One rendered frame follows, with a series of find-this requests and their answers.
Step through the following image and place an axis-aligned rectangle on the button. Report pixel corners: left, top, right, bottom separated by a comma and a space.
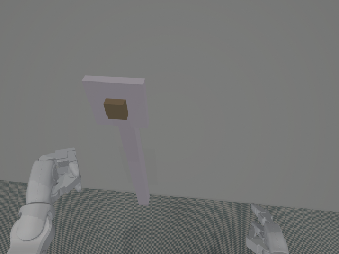
104, 98, 128, 120

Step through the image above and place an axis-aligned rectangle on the panel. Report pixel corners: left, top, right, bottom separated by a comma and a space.
82, 75, 150, 206

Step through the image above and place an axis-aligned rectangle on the robot right hand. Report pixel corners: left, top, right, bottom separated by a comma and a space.
246, 203, 289, 254

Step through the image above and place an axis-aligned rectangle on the robot left hand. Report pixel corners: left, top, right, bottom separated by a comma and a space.
26, 147, 82, 206

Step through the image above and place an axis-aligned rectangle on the robot left forearm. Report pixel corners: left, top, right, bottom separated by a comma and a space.
7, 202, 55, 254

